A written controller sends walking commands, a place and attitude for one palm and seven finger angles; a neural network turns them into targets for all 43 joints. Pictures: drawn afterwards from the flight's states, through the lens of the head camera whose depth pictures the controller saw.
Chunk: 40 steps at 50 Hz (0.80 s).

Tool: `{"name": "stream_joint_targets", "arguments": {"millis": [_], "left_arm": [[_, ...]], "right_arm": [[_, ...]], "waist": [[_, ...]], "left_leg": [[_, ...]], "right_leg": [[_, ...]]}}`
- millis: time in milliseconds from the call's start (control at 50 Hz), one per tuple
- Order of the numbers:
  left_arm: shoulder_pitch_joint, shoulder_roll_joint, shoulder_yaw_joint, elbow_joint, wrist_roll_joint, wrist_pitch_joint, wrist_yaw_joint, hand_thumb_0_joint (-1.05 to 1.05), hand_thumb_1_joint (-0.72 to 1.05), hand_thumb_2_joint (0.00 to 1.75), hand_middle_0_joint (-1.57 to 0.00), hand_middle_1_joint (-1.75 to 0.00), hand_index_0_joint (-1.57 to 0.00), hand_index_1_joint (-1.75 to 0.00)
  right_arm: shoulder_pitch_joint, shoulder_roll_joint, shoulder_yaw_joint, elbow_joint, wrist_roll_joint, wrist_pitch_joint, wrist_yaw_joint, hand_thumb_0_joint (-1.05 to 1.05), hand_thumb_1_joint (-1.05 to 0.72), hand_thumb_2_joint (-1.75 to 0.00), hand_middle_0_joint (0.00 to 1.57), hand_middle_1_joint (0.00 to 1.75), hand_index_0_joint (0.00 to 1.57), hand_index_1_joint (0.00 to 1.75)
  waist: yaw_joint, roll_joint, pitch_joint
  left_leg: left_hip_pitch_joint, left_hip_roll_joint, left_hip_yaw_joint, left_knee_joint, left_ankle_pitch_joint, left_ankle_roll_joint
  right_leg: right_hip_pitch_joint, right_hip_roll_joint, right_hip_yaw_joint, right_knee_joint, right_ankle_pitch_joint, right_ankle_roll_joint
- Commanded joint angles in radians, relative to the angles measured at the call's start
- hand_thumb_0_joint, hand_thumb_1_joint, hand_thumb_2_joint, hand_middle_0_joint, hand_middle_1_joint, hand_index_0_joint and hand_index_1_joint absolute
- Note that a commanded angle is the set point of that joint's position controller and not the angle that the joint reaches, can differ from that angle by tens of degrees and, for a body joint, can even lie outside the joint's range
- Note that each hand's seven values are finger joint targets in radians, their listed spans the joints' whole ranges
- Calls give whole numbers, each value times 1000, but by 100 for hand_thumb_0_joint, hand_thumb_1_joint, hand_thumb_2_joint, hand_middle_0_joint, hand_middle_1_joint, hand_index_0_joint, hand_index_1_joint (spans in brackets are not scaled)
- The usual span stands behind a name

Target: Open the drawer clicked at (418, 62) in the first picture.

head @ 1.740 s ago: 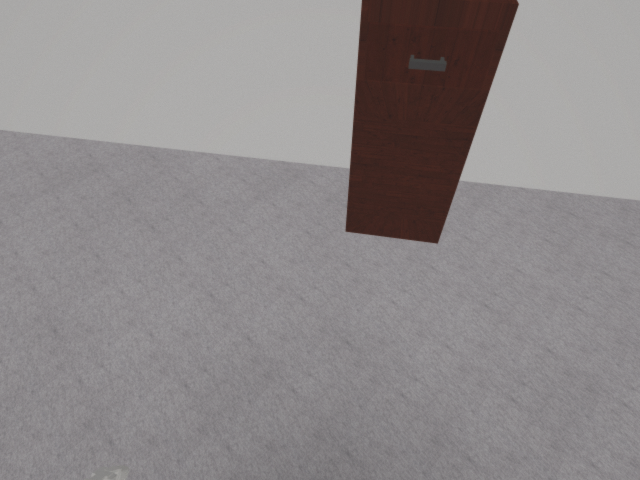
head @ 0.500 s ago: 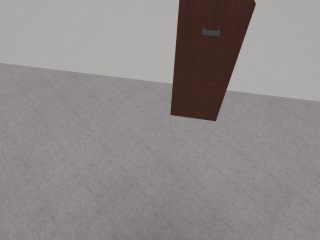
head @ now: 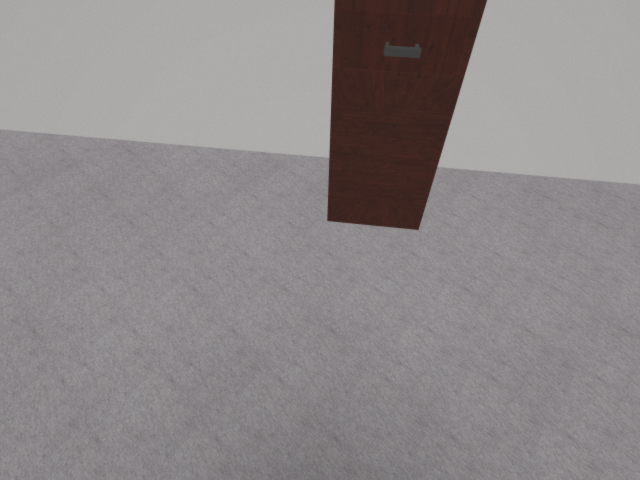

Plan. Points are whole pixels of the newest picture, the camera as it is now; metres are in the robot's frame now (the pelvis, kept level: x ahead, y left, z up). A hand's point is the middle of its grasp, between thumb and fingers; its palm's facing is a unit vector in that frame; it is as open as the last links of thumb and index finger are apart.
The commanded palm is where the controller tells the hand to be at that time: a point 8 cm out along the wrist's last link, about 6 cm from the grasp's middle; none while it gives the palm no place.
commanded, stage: walk to a spot facing it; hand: left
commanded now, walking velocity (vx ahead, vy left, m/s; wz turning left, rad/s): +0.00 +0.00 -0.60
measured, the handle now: (402, 48) +1.21 -0.14 +0.00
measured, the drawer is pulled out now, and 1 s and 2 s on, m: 0.00 0.00 0.00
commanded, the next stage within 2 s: turn to face it in 1.92 s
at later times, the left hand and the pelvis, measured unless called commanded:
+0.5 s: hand out of the picture +0.05 +0.17 -0.16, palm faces -0.16 -0.96 -0.22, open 7.4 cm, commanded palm none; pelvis +0.01 -0.01 +0.01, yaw -15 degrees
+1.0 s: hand (265, 352) +0.35 +0.13 -0.17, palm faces -0.53 -0.83 -0.18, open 7.4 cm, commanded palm none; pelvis +0.15 +0.00 +0.00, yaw -35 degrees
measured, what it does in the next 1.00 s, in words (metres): walks ahead, turning right: left foot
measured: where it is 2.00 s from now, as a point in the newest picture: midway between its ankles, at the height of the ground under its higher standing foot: (412, 425)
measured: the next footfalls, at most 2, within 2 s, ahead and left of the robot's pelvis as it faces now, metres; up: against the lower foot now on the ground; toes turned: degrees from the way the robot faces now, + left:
left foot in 0.66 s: +0.15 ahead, +0.11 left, +0.00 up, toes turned -19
right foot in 1.20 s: +0.27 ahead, -0.22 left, +0.00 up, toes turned -49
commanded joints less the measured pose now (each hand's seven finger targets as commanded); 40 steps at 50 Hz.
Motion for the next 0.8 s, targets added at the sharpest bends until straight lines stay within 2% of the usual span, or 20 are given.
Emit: {"name": "stream_joint_targets", "arguments": {"millis": [0,20,60,80,120,140,160,180,200,240,300,460,540,600,620,640,660,680,720,780], "left_arm": [[22,108,41,-112,7,4,-7,0,90,90,-20,-30,-20,-30],[35,95,45,-120,7,7,-10,0,90,90,-20,-30,-20,-30],[62,66,51,-138,6,11,-15,0,90,90,-20,-30,-20,-30],[75,58,57,-145,6,14,-17,0,90,90,-20,-30,-20,-30],[160,51,69,-136,10,3,-22,0,90,90,-20,-30,-20,-30],[216,116,82,-129,21,-11,-19,0,90,90,-20,-30,-20,-30],[227,193,94,-137,21,-22,-7,0,90,90,-20,-30,-20,-30],[228,174,95,-151,9,-20,5,0,90,90,-20,-30,-20,-30],[158,150,93,-162,9,-21,5,0,90,90,-20,-30,-20,-30],[95,104,85,-181,4,-35,0,0,90,90,-20,-30,-20,-30],[152,85,87,-159,5,-56,-6,0,90,90,-20,-30,-20,-30],[239,74,94,-128,14,-70,-11,0,90,90,-20,-30,-20,-30],[201,89,101,-141,18,-62,-11,0,90,90,-20,-30,-20,-30],[107,80,104,-173,9,-51,-15,0,90,90,-20,-30,-20,-30],[97,26,93,-192,6,-49,-24,0,90,90,-20,-30,-20,-30],[100,-32,84,-211,0,-54,-35,0,90,90,-20,-30,-20,-30],[50,2,97,-238,9,-63,-40,0,90,90,-20,-30,-20,-30],[16,20,105,-214,20,-55,-44,0,90,90,-20,-30,-20,-30],[53,2,107,-176,27,-40,-64,0,90,90,-20,-30,-20,-30],[92,-39,98,-153,28,-21,-68,0,90,90,-20,-30,-20,-30]], "right_arm": [[33,-158,-53,-99,-1,-3,-19,0,-90,-90,20,30,20,30],[25,-163,-60,-111,-1,-3,-19,0,-90,-90,20,30,20,30],[8,-164,-69,-133,-2,-9,-17,0,-90,-90,20,30,20,30],[-7,-158,-73,-147,-3,-10,-17,0,-90,-90,20,30,20,30],[-40,-146,-75,-165,-7,-6,-16,0,-90,-90,20,30,20,30],[-30,-108,-69,-177,-1,6,-9,0,-90,-90,20,30,20,30],[-30,-30,-54,-216,0,9,-2,0,-90,-90,20,30,20,30],[-59,-71,-56,-222,-1,19,-4,0,-90,-90,20,30,20,30],[-65,-71,-63,-215,-1,13,1,0,-90,-90,20,30,20,30],[7,-74,-67,-181,-13,2,13,0,-90,-90,20,30,20,30],[23,-47,-67,-170,-16,-7,16,0,-90,-90,20,30,20,30],[-29,-12,-61,-214,-10,-36,17,0,-90,-90,20,30,20,30],[-19,-2,-57,-231,1,-52,14,0,-90,-90,20,30,20,30],[148,-32,-62,-185,7,-69,-4,0,-90,-90,20,30,20,30],[247,-103,-78,-158,3,-74,-16,0,-90,-90,20,30,20,30],[323,-206,-101,-155,-8,-68,-17,0,-90,-90,20,30,20,30],[301,-205,-95,-168,-10,-68,-16,0,-90,-90,20,30,20,30],[257,-134,-80,-166,-12,-69,-11,0,-90,-90,20,30,20,30],[181,-53,-50,-174,-9,-80,-12,0,-90,-90,20,30,20,30],[228,-11,-35,-145,-3,-101,-21,0,-90,-90,20,30,20,30]], "waist": [[-20,67,-52],[-14,104,-56],[1,188,-68],[7,201,-58],[57,122,-56],[77,-138,-64],[67,-387,-21],[82,-295,-17],[44,-210,40],[-2,-98,-16],[8,-95,-64],[42,-139,-59],[37,-161,-49],[-48,-102,-74],[-94,72,-100],[-120,328,-108],[-108,240,-27],[-83,168,38],[-20,112,111],[-1,147,80]], "left_leg": [[37,195,-102,-35,122,64],[14,230,-118,-46,122,85],[-8,323,-147,-70,225,152],[-52,349,-138,-56,258,169],[-135,283,-32,131,250,102],[-239,150,71,392,-17,14],[-455,-1,54,642,-367,-42],[-427,26,-100,701,-321,-24],[-462,44,-116,729,-224,-22],[-418,68,-95,688,-97,-34],[-417,55,-75,640,-50,-46],[-430,39,-55,433,-79,-52],[-263,-5,-44,240,-128,-33],[139,-12,-39,-19,-40,-19],[343,142,-193,-113,-203,14],[378,405,-520,-257,-467,94],[241,508,-599,-324,-537,161],[111,448,-539,-349,-521,138],[-6,331,-290,-333,-309,84],[19,260,-93,-288,6,47]], "right_leg": [[-129,-48,47,108,196,-13],[-134,-32,22,179,143,-7],[-148,-14,-52,348,-159,11],[-119,-41,-59,372,-229,12],[13,-57,-63,175,-94,4],[67,-151,131,-53,37,-32],[55,-365,535,-244,77,-130],[-30,-342,591,-344,-202,-141],[-52,-308,576,-351,-344,-154],[-12,-238,428,-304,-317,-150],[60,-197,368,-284,-234,-158],[132,-183,402,-273,-182,-196],[39,-168,419,-240,-128,-195],[-220,-69,338,-93,-167,-128],[-416,15,246,72,-254,-85],[-565,99,62,368,-360,-30],[-585,3,1,502,-320,-10],[-551,-28,2,605,-226,1],[-506,-74,-28,682,-59,12],[-484,-79,-46,738,57,30]]}}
